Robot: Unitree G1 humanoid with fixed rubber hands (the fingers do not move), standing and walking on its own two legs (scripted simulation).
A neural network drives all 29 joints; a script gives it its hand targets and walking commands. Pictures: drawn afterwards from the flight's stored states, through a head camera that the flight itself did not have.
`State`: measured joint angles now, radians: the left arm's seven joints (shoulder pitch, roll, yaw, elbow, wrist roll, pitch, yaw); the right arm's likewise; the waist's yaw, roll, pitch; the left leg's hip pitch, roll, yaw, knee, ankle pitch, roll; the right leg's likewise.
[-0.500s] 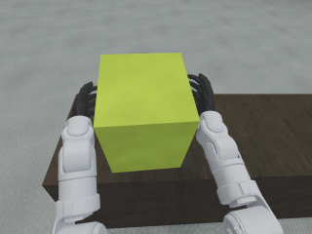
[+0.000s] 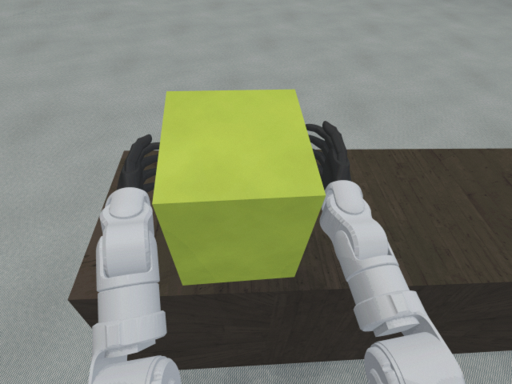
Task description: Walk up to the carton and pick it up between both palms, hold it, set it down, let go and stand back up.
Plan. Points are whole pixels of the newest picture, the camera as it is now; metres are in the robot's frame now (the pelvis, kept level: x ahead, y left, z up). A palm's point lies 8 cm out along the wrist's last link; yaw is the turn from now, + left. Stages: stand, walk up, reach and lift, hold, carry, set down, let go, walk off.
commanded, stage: hold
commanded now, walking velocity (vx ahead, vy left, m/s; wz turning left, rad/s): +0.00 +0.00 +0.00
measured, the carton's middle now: (236, 192) +0.40 +0.01 +0.10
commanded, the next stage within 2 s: set down in 0.76 s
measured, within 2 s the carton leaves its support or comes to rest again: neither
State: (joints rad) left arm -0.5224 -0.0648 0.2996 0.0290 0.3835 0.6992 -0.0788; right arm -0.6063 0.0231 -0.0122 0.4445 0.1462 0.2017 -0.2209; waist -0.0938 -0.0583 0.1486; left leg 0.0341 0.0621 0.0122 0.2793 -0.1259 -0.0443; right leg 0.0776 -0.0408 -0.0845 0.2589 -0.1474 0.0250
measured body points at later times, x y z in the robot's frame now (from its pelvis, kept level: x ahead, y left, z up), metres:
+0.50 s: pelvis +0.00 +0.01 +0.00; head -0.01 +0.03 +0.45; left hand +0.38 +0.16 +0.16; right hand +0.38 -0.13 +0.17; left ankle +0.03 +0.15 -0.75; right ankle +0.01 -0.13 -0.75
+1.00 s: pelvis +0.01 +0.00 +0.00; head -0.03 +0.01 +0.45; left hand +0.38 +0.16 +0.20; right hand +0.39 -0.13 +0.20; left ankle +0.03 +0.15 -0.75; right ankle +0.01 -0.13 -0.75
